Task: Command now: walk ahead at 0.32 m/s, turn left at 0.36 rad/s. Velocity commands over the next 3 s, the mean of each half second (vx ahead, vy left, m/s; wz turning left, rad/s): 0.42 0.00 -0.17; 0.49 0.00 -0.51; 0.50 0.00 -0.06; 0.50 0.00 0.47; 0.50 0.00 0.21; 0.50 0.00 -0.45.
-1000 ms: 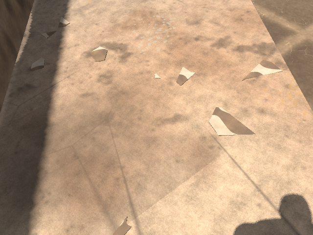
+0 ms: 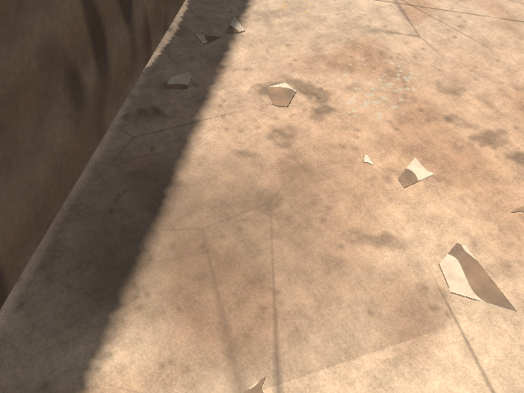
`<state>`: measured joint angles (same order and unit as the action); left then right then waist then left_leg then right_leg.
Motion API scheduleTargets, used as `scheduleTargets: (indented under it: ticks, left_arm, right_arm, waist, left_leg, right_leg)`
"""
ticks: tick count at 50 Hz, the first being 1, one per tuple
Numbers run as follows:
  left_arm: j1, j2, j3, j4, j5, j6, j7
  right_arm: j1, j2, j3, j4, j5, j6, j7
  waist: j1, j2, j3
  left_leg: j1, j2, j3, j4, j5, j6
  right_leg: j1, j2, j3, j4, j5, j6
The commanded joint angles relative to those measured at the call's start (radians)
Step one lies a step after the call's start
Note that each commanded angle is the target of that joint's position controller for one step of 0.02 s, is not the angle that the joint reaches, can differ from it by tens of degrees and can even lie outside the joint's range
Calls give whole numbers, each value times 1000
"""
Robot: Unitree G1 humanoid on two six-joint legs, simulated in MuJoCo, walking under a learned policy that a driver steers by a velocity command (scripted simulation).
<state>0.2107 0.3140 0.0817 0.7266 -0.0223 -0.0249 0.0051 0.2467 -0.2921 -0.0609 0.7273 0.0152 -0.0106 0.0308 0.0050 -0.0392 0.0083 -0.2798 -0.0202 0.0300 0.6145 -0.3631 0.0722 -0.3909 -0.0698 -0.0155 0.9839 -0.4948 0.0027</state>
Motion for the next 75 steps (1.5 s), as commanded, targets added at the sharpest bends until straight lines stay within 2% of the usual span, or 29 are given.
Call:
scheduleTargets:
  ticks: [1,6,16,19,21,22,23,24,25,26,28,32,36,39,43,44,45,46,47,49,53,58,66,69,70,71,72,73,75]
  left_arm:
    - [-125,123,24,-113,-1,-63,-11]
    - [-90,71,11,-64,7,-52,-31]
    - [-280,9,-32,-141,-8,-67,-84]
    - [-240,39,-20,-149,-3,-66,-95]
    - [-43,111,15,-114,-5,-56,-84]
    - [113,157,38,-88,-7,-51,-67]
    - [234,253,60,-74,6,-42,-49]
    - [231,219,49,-75,1,-49,-47]
    - [204,166,37,-74,5,-47,-38]
    - [138,139,28,-83,3,-46,-34]
    - [27,97,11,-111,13,-49,-32]
    - [-13,114,15,-112,11,-53,-16]
    - [47,146,25,-85,-2,-42,0]
    - [109,154,29,-63,-12,-28,4]
    - [97,120,22,-68,-2,-18,5]
    - [106,68,4,-75,5,-21,0]
    - [158,-18,-25,-87,31,-23,-3]
    - [275,-20,-31,-117,-17,-37,-5]
    - [249,82,-11,-77,-30,-35,2]
    - [78,106,-2,-102,-4,-29,4]
    - [49,46,-10,-110,5,-29,-9]
    - [-85,-5,-37,-135,15,-39,-23]
    - [-250,25,-31,-180,1,-61,-51]
    - [9,111,18,-110,15,-67,-37]
    - [198,194,40,-83,31,-61,-21]
    - [220,250,46,-74,39,-53,-22]
    - [211,152,25,-71,26,-53,-22]
    - [153,111,10,-67,18,-55,-20]
    - [42,49,-7,-64,25,-64,-27]
  right_arm:
    - [70,-139,-28,-46,-5,-58,-9]
    - [91,-128,-17,-34,-22,-67,-34]
    - [171,-149,-21,36,-15,-61,-47]
    - [160,-179,-27,34,-17,-45,-63]
    - [141,-207,-33,20,-23,-25,-78]
    - [111,-213,-32,4,-21,-29,-82]
    - [187,-100,3,-41,-47,-52,-69]
    - [210,-81,23,-47,-32,-93,-45]
    - [71,-154,2,-79,13,-121,-25]
    - [6,-155,7,-111,27,-136,-19]
    - [4,-145,-1,-107,-13,-133,-28]
    - [41,-105,10,-110,-38,-91,-37]
    - [-138,-55,32,-153,-34,-96,-36]
    - [-195,-89,18,-170,-8,-106,-26]
    - [-79,-146,-22,-149,-1,-119,-22]
    - [21,-176,-38,-140,-12,-124,-28]
    - [160,-232,-49,-128,-23,-120,-36]
    - [208,-302,-68,-81,-37,-108,-19]
    - [166,-195,-47,-104,-24,-108,-12]
    - [85,-127,-24,-106,-29,-100,-15]
    - [65,-84,-11,-64,-23,-107,-19]
    - [93,-141,-26,-17,-7,-96,-25]
    - [170,-182,-34,60,16,-62,-28]
    - [143,-174,-26,59,14,-51,-34]
    - [133,-106,2,24,-15,-56,-35]
    - [257,-7,30,8,-1,-73,-35]
    - [196,-122,1,25,23,-81,-33]
    - [118,-156,-13,2,36,-83,-31]
    - [66,-131,-17,-2,13,-71,-36]
  waist:
    - [-50,145,66]
    - [-44,117,29]
    - [-110,95,132]
    - [-59,152,38]
    - [51,181,-100]
    - [146,141,-176]
    - [113,-97,-319]
    - [95,-133,-469]
    - [136,-49,-332]
    - [101,18,-183]
    - [7,82,-37]
    - [-48,8,8]
    - [32,-21,10]
    - [60,-48,-19]
    - [-22,-86,-52]
    - [-74,-55,-120]
    - [-98,131,-271]
    - [-26,487,-308]
    - [-61,288,-206]
    - [-68,110,-61]
    - [-24,162,-18]
    - [-51,121,11]
    - [-79,132,56]
    - [73,105,-102]
    - [144,-21,-264]
    - [78,-265,-372]
    - [117,-149,-296]
    - [101,-113,-161]
    - [41,-64,-51]
  left_leg:
    - [303,327,-542,-430,-157,199]
    - [298,226,-216,-458,344,119]
    - [364,249,21,-484,565,63]
    - [458,259,64,-305,1112,38]
    - [444,248,85,-14,1359,19]
    - [257,222,101,219,1228,-7]
    - [-177,82,81,638,445,-70]
    - [-407,-68,-122,865,-203,-88]
    - [-508,5,-191,873,-124,-67]
    - [-515,55,-174,782,-38,-51]
    - [-411,112,-144,618,28,-64]
    - [-301,130,-88,440,96,-141]
    - [-196,69,-57,88,393,-165]
    - [-156,38,-93,-41,436,-162]
    - [-8,39,-102,-119,289,-90]
    - [155,102,-147,-130,253,-45]
    - [388,297,-354,-144,182,13]
    - [552,461,-894,-312,-155,169]
    - [487,420,-881,-359,-318,149]
    - [294,325,-550,-341,-61,101]
    - [178,241,-322,-397,241,121]
    - [188,247,-211,-454,362,144]
    - [255,279,-160,-405,433,99]
    - [173,198,-101,-97,682,41]
    - [-37,130,-57,224,385,-3]
    - [-371,-18,-73,531,-214,-55]
    - [-472,27,-168,644,-205,-57]
    - [-512,68,-153,650,-111,-50]
    - [-447,129,-136,576,29,-61]
  right_leg:
    - [-510,-40,76,150,134,-26]
    - [-409,-45,34,2,430,14]
    - [-344,37,-23,-412,569,-39]
    - [-233,113,-94,-415,437,-95]
    - [14,175,-115,-419,377,-146]
    - [304,142,-34,-473,446,-194]
    - [750,-133,405,-433,419,-351]
    - [909,-287,870,-598,249,-480]
    - [808,-241,739,-665,170,-405]
    - [629,-203,602,-696,186,-361]
    - [332,-115,444,-749,372,-321]
    - [68,-49,299,-797,547,-324]
    - [-3,29,222,-753,441,-247]
    - [88,-8,308,-690,338,-217]
    - [166,-34,410,-520,292,-154]
    - [123,19,364,-356,285,-115]
    - [13,102,243,-40,30,-69]
    - [-324,165,166,248,-121,-33]
    - [-398,108,214,354,-34,-19]
    - [-371,50,163,330,123,-15]
    - [-282,2,122,149,193,-14]
    - [-288,-19,70,-157,351,2]
    - [-146,31,25,-445,423,-42]
    - [275,60,5,-519,435,-102]
    - [576,-155,230,-490,450,-168]
    - [800,-360,647,-602,254,-305]
    - [718,-334,671,-668,104,-289]
    - [601,-302,517,-688,125,-250]
    - [395,-219,329,-750,273,-212]
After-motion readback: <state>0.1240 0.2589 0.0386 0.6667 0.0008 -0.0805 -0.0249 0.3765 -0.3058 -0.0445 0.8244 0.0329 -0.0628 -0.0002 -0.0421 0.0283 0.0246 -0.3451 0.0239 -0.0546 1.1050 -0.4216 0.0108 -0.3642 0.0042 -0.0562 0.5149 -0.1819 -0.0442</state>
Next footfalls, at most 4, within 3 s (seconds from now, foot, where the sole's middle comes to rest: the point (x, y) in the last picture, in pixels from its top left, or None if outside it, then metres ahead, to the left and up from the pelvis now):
0.44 right None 0.37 -0.11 -0.76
0.88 left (239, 319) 0.68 0.05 -0.76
1.40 right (361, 285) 0.80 -0.29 -0.76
1.92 left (308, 190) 1.16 -0.16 -0.76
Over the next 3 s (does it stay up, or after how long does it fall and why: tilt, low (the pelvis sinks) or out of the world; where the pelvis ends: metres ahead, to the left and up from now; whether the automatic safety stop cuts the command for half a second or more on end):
stays up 1.59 -0.32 0.00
